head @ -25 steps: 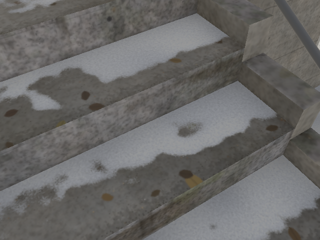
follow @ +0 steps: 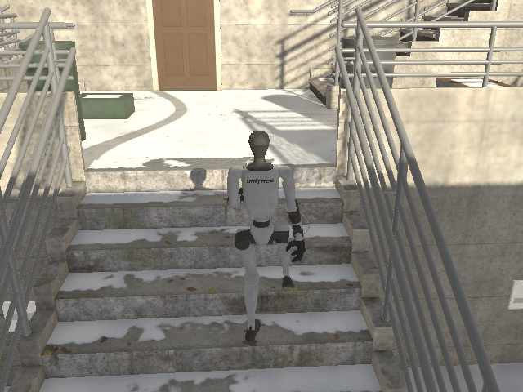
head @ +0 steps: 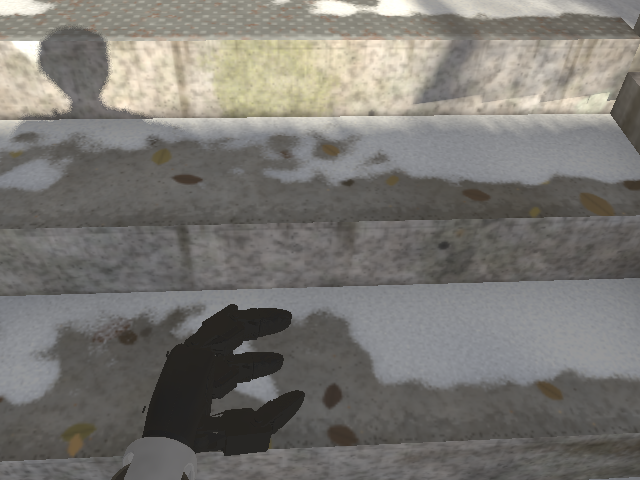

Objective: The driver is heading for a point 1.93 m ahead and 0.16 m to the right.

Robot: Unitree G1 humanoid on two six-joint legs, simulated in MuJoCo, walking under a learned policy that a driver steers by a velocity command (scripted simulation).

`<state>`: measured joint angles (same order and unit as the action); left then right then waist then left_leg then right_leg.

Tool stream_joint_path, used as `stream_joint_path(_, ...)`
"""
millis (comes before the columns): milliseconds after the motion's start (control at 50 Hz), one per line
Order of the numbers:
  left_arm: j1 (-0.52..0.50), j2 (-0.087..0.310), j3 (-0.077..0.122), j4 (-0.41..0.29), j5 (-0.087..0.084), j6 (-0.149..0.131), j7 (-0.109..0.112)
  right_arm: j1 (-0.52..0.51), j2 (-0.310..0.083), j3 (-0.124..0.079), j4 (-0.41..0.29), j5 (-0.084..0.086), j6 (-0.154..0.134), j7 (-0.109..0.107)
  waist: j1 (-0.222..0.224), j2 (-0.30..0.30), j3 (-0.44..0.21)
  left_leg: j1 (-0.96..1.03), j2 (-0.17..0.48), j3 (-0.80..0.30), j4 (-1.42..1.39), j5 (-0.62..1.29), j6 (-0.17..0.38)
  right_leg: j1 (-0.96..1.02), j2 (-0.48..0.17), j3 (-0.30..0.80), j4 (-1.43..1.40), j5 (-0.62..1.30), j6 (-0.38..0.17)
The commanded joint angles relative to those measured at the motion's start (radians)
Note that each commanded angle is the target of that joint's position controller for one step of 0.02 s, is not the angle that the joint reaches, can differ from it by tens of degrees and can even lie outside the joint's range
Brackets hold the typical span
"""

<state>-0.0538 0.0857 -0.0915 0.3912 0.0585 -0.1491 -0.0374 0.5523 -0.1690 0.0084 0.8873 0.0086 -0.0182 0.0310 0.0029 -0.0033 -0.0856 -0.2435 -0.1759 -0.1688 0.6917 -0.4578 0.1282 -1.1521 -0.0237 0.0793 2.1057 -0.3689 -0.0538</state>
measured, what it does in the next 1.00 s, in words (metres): climbs: right foot 0.17 m higher, then left foot 0.17 m higher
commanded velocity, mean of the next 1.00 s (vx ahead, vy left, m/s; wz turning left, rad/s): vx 1.00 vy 0.00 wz -0.23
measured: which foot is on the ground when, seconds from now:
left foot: down 0.00-0.14, up 0.16-0.56, down 0.58-1.00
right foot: up 0.00-0.12, down 0.14-0.60, up 0.62-1.00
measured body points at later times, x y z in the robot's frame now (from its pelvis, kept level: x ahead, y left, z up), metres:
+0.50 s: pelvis +0.35 +0.02 +0.19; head +0.35 +0.01 +0.64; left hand +0.16 +0.15 +0.05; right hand +0.67 +0.01 +0.23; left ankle +0.43 +0.17 -0.27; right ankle +0.28 -0.16 -0.54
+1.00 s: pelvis +0.70 +0.08 +0.35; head +0.72 +0.06 +0.80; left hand +1.03 +0.15 +0.35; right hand +0.59 -0.13 +0.20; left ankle +0.54 +0.23 -0.37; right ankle +0.87 -0.04 -0.15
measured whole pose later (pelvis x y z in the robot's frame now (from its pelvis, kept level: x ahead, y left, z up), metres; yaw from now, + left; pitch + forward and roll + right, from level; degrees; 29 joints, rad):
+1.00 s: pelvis +0.70 +0.08 +0.35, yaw -14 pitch +2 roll -1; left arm -0.10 0.14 -0.07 0.42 -0.04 0.02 -0.08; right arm 0.48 -0.19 0.03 0.99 -0.03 -0.04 -0.07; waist -0.01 0.03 0.01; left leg 0.16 0.15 0.43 0.29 -0.26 -0.09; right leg -1.26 -0.05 -0.16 1.66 -0.30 -0.15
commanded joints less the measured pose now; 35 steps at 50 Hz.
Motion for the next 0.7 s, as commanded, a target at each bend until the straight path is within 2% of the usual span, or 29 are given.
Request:
stream_joint_path(20, -0.104, -0.023, -0.047, -0.128, 0.017, -0.014, 0.018, -0.175, -0.132, -0.025, -0.091, 0.014, -0.059, -0.036, 0.067, 0.0, 0.226, -0.286, 0.19, -0.364, -0.466, 0.15, 0.132, -0.094, -0.028, -0.13, -0.073, -0.064, 0.035)
stream_joint_path(40, -0.168, -0.021, -0.061, -0.183, 0.023, -0.018, 0.027, -0.131, -0.166, -0.034, -0.081, 0.048, -0.05, -0.04, 0.048, -0.042, 0.192, -0.27, 0.191, -0.354, -0.511, 0.096, 0.117, -0.033, -0.067, -0.111, -0.322, -0.063, 0.034)
stream_joint_path(60, -0.239, -0.013, -0.079, -0.223, 0.041, -0.017, 0.034, -0.13, -0.19, -0.048, -0.096, 0.076, -0.033, -0.058, 0.032, -0.101, 0.109, -0.428, 0.212, -0.285, -0.677, 0.191, 0.128, 0.375, -0.079, -0.207, -0.682, -0.065, 0.037)
stream_joint_path(80, -0.23, -0.017, -0.066, -0.237, 0.02, -0.017, 0.053, -0.077, -0.188, -0.044, -0.08, 0.065, -0.036, -0.065, 0.046, -0.068, 0.001, -0.494, 0.213, -0.271, -0.665, 0.418, 0.112, 0.738, -0.038, -0.271, -0.822, -0.056, 0.053)
stream_joint_path(100, 0.004, 0.12, 0.028, -0.191, -0.002, -0.017, 0.079, -0.113, -0.24, -0.059, -0.065, 0.027, -0.062, -0.064, 0.193, 0.095, -0.249, -0.418, 0.209, -0.236, -0.468, 1.369, 0.092, 1.145, 0.073, -0.277, -0.788, -0.011, 0.07)
stream_joint_path(120, 0.319, 0.271, 0.104, -0.11, -0.034, -0.013, 0.093, -0.237, -0.385, -0.104, -0.099, 0.019, -0.076, -0.051, 0.36, 0.204, -0.393, -0.233, 0.223, -0.255, -0.157, 1.801, 0.046, 1.267, 0.051, -0.103, -0.975, -0.135, 0.035)
stream_joint_path(140, 0.61, 0.413, 0.172, 0.008, -0.061, 0.005, 0.097, -0.367, -0.419, -0.122, -0.144, -0.003, -0.094, -0.046, 0.462, 0.141, -0.531, -0.171, 0.216, -0.279, 0.152, 1.786, 0.02, 1.427, -0.002, 0.114, -1.129, -0.265, -0.017)
stream_joint_path(160, 0.756, 0.498, 0.18, 0.149, -0.041, 0.011, 0.087, -0.463, -0.158, -0.068, -0.258, -0.031, -0.106, -0.025, 0.339, -0.5, -0.51, -0.421, 0.016, -0.202, 0.587, 0.599, 0.036, 1.542, -0.205, 0.6, -1.522, -0.484, -0.087)
stream_joint_path(180, 0.555, 0.394, 0.159, 0.128, -0.021, 0.023, 0.11, -0.339, -0.08, -0.046, -0.262, -0.045, -0.12, 0.026, 0.191, -0.619, -0.454, -0.583, -0.001, -0.237, 1.003, 0.396, 0.029, 1.406, -0.357, 1.101, -1.846, -0.588, -0.178)
stream_joint_path(220, 0.433, 0.093, 0.095, 0.266, -0.049, 0.05, 0.094, -0.378, 0.011, -0.007, -0.304, -0.035, -0.101, 0.074, 0.052, -0.169, 0.042, -0.713, 0.079, -0.052, 1.26, 0.331, 0.049, 0.936, -0.305, 0.777, -1.807, -0.609, -0.187)
stream_joint_path(240, 0.422, -0.002, 0.078, 0.335, -0.037, 0.047, 0.077, -0.413, 0.061, 0.017, -0.334, -0.042, -0.091, 0.085, -0.014, -0.024, 0.136, -0.718, 0.11, -0.021, 1.257, 0.316, 0.073, 0.776, -0.251, 0.566, -1.708, -0.466, -0.159)
stream_joint_path(260, 0.435, -0.03, 0.072, 0.393, -0.025, 0.045, 0.053, -0.412, 0.08, 0.032, -0.339, -0.033, -0.083, 0.086, -0.036, -0.014, 0.123, -0.703, 0.116, -0.041, 1.355, 0.275, 0.093, 0.728, -0.204, 0.434, -1.682, -0.343, -0.139)
stream_joint_path(300, 0.504, -0.01, 0.084, 0.49, -0.05, 0.049, 0.006, -0.4, 0.15, 0.074, -0.356, -0.01, -0.083, 0.082, -0.06, 0.016, 0.133, -0.84, 0.128, -0.024, 1.466, 0.226, 0.094, 0.764, -0.165, 0.307, -1.727, -0.182, -0.145)
stream_joint_path(340, 0.457, 0.031, 0.08, 0.492, -0.067, 0.065, 0.001, -0.42, 0.109, 0.087, -0.378, -0.012, -0.072, 0.067, -0.105, 0.029, 0.183, -0.936, 0.224, 0.046, 1.383, 0.222, 0.035, 0.727, -0.155, 0.23, -1.772, -0.123, -0.148)
stream_joint_path(380, 0.418, 0.053, 0.061, 0.461, -0.059, 0.062, 0.018, -0.517, 0.07, 0.094, -0.42, -0.032, -0.065, 0.053, -0.107, 0.06, 0.192, -0.918, 0.283, 0.124, 1.272, 0.316, -0.041, 0.621, -0.124, 0.187, -1.792, -0.068, -0.16)
stream_joint_path(400, 0.459, 0.093, 0.062, 0.465, -0.049, 0.059, 0.031, -0.571, 0.094, 0.108, -0.44, -0.037, -0.062, 0.04, -0.075, 0.013, 0.151, -0.908, 0.269, 0.174, 1.427, 0.274, -0.073, 0.608, -0.147, 0.213, -1.817, -0.006, -0.188)
stream_joint_path(420, 0.495, 0.138, 0.07, 0.467, -0.063, 0.053, 0.04, -0.619, 0.11, 0.12, -0.48, -0.034, -0.069, 0.029, -0.067, 0.011, 0.151, -0.949, 0.299, 0.155, 1.404, 0.259, -0.085, 0.635, -0.165, 0.245, -1.834, -0.042, -0.188)
stream_joint_path(440, 0.589, 0.171, 0.077, 0.49, -0.061, 0.054, 0.05, -0.72, 0.114, 0.132, -0.521, -0.024, -0.079, 0.02, -0.002, -0.026, 0.157, -1.104, 0.312, 0.158, 1.473, 0.151, -0.094, 0.768, -0.207, 0.313, -1.862, -0.066, -0.204)
stream_joint_path(480, 0.71, 0.177, 0.093, 0.507, -0.076, 0.074, 0.075, -0.917, 0.119, 0.155, -0.613, -0.016, -0.11, 0.026, 0.076, -0.011, 0.162, -1.236, 0.378, 0.151, 1.158, 0.069, -0.119, 0.969, -0.198, 0.331, -1.873, -0.095, -0.163)
stream_joint_path(520, 0.716, 0.178, 0.1, 0.495, -0.097, 0.104, 0.094, -1.001, 0.125, 0.17, -0.651, -0.027, -0.136, 0.041, 0.087, -0.033, 0.078, -0.639, 0.35, 0.306, 0.68, 0.114, -0.141, 0.698, -0.198, 0.239, -2.075, 0.054, -0.169)
stream_joint_path(540, 0.772, 0.192, 0.111, 0.53, -0.116, 0.112, 0.103, -1.0, 0.158, 0.165, -0.666, -0.025, -0.131, 0.03, 0.083, -0.154, 0.035, -0.35, 0.319, 0.278, 0.58, -0.134, -0.151, 0.628, -0.206, 0.231, -2.089, 0.212, -0.148)
stream_joint_path(560, 0.72, 0.239, 0.103, 0.527, -0.072, 0.075, 0.082, -0.783, 0.033, 0.086, -0.616, 0.012, -0.135, 0.015, -0.058, -0.263, -0.067, -0.119, 0.199, 0.381, 0.57, -0.2, -0.131, 0.751, -0.187, 0.181, -1.951, 0.992, -0.156)
stream_joint_path(580, 0.605, 0.319, 0.124, 0.519, -0.031, 0.05, 0.06, -0.468, -0.134, 0.0, -0.547, 0.017, -0.13, -0.009, -0.237, -0.349, -0.226, 0.11, 0.226, 0.192, 0.535, -0.143, -0.072, 0.804, -0.183, 0.109, -1.631, 1.604, -0.115)
stream_joint_path(600, 0.456, 0.352, 0.155, 0.438, -0.057, 0.029, 0.06, -0.158, -0.304, -0.071, -0.435, -0.008, -0.124, -0.025, -0.358, -0.125, -0.395, 0.369, 0.376, -0.271, 0.233, -0.292, 0.006, 0.619, -0.093, 0.126, -1.208, 1.455, -0.078)
stream_joint_path(620, 0.466, 0.178, 0.131, 0.374, -0.056, -0.013, 0.038, 0.014, -0.389, -0.094, -0.34, -0.023, -0.12, -0.033, -0.295, 0.413, -0.545, 0.588, 0.599, -0.857, -0.278, -0.597, 0.074, 0.364, 0.085, 0.179, -0.744, 0.408, -0.075)
stream_joint_path(640, 0.453, 0.107, 0.135, 0.376, -0.073, -0.018, 0.009, -0.091, -0.312, -0.078, -0.33, -0.007, -0.115, -0.051, -0.223, 0.319, -0.452, 0.456, 0.703, -1.056, -0.447, -0.63, 0.086, 0.219, 0.087, 0.266, -0.305, 0.315, -0.056)
stream_joint_path(660, 0.333, 0.042, 0.121, 0.301, -0.084, 0.001, -0.002, -0.189, -0.223, -0.054, -0.278, 0.024, -0.098, -0.048, -0.145, 0.246, -0.198, 0.258, 0.685, -0.846, -0.447, -0.552, 0.059, 0.125, 0.041, 0.17, -0.177, 0.329, -0.058)
stream_joint_path(680, 0.238, 0.004, 0.104, 0.237, -0.078, 0.025, -0.007, -0.254, -0.059, -0.02, -0.201, -0.002, -0.08, -0.039, -0.087, 0.174, -0.023, 0.079, 0.658, -0.558, -0.344, -0.391, 0.033, 0.074, -0.012, 0.092, -0.144, 0.353, -0.082)
stream_joint_path(700, 0.216, 0.021, 0.097, 0.209, -0.064, 0.053, -0.016, -0.3, 0.086, 0.018, -0.132, -0.046, -0.077, -0.019, -0.021, 0.116, 0.07, -0.07, 0.612, -0.314, -0.257, -0.184, -0.01, 0.098, -0.047, 0.053, -0.069, 0.378, -0.118)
